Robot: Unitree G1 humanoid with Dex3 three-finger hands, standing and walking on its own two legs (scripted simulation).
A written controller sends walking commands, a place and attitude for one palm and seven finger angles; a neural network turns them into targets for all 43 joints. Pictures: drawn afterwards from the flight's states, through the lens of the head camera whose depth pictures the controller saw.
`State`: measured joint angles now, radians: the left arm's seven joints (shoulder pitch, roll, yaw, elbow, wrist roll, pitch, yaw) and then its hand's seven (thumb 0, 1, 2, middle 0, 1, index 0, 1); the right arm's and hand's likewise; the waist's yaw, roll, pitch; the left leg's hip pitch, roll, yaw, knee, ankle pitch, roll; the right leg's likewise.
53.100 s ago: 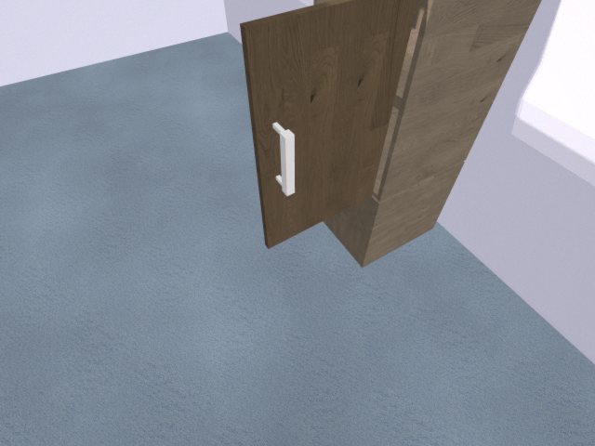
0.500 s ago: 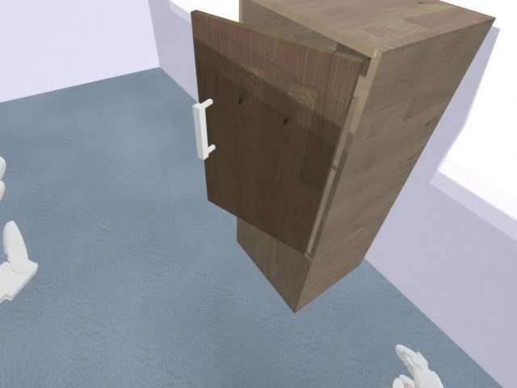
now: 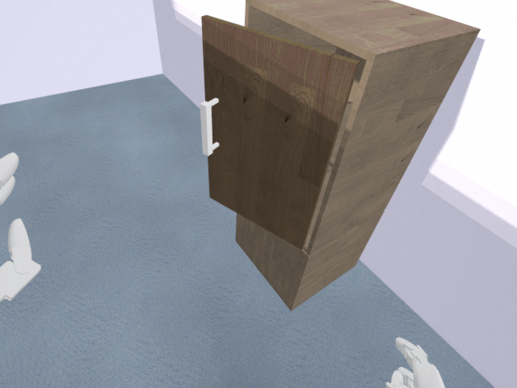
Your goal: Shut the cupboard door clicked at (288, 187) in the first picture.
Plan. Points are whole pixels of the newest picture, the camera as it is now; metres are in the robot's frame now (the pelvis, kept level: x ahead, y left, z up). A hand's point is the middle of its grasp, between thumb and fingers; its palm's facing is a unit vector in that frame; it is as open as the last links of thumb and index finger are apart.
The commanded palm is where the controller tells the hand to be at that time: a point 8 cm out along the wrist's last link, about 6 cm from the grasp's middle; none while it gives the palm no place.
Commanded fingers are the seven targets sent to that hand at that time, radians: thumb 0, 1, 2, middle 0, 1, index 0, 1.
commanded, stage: step back with the hand held close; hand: left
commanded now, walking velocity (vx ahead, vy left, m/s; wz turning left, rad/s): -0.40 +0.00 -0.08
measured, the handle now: (211, 127) +0.78 +0.16 -0.01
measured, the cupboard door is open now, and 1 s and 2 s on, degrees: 21 21 21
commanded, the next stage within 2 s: stop stepping back and stand still in 0.18 s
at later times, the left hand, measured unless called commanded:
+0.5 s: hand out of the picture +0.12 +0.33 +0.18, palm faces +0.40 -0.86 -0.32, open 7.4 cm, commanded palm +0.04 +0.37 +0.19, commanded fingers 0.00 0.90 0.90 -0.20 -0.30 -0.20 -0.30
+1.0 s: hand out of the picture -0.04 +0.41 +0.21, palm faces +0.37 -0.79 -0.49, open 7.4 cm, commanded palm -0.07 +0.46 +0.19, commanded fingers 0.00 0.90 0.90 -0.20 -0.30 -0.20 -0.30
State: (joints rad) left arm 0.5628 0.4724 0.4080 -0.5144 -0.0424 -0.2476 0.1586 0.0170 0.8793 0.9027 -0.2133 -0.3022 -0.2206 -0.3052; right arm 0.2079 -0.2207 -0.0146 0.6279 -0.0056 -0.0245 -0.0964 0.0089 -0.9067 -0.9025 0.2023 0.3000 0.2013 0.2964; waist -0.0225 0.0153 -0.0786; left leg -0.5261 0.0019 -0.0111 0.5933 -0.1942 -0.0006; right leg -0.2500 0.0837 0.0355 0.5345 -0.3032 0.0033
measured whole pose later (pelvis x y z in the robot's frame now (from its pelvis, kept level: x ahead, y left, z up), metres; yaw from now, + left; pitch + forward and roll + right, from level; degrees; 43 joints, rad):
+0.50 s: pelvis -0.10 +0.07 -0.02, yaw -1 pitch -3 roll -7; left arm 0.39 0.47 0.43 -0.52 -0.08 -0.14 0.13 0.02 0.88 0.90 -0.21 -0.30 -0.22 -0.30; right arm 0.24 -0.17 -0.01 0.65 -0.02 -0.06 -0.09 0.01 -0.91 -0.90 0.20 0.30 0.20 0.30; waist -0.04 0.02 -0.02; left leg -0.58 -0.02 0.03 0.53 -0.12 -0.08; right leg -0.24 0.07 -0.05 0.78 -0.64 -0.04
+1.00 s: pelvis -0.24 +0.17 +0.00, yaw -5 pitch +1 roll +0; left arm 0.56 0.53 0.45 -0.65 -0.05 -0.15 0.14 0.02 0.88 0.90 -0.21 -0.30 -0.22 -0.30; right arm 0.21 -0.14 0.04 0.61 -0.01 -0.06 -0.04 0.01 -0.90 -0.90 0.21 0.30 0.20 0.30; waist 0.04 -0.06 -0.07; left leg -0.63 0.03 0.07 1.00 -0.41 -0.04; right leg -0.19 0.07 -0.09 0.51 -0.37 -0.16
